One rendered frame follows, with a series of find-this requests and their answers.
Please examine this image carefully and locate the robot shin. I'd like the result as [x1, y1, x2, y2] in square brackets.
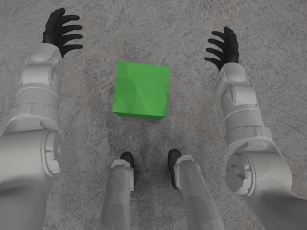
[107, 159, 130, 177]
[175, 155, 200, 167]

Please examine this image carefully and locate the robot right forearm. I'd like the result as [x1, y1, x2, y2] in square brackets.
[214, 62, 292, 184]

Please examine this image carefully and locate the robot left forearm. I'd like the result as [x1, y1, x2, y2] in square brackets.
[0, 43, 64, 137]

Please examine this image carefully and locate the robot left hand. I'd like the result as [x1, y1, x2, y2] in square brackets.
[42, 7, 83, 58]

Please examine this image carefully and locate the robot left upper arm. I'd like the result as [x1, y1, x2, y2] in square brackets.
[0, 128, 68, 230]

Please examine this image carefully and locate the carton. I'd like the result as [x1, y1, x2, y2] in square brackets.
[112, 61, 171, 120]

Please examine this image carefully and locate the robot right hand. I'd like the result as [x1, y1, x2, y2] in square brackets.
[204, 26, 240, 72]

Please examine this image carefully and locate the right robot shin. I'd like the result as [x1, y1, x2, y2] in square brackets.
[175, 155, 200, 167]

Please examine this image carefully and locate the robot right upper arm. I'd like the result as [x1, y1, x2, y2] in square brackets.
[224, 150, 307, 230]

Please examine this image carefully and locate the left robot shin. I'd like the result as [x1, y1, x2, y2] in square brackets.
[107, 159, 130, 177]

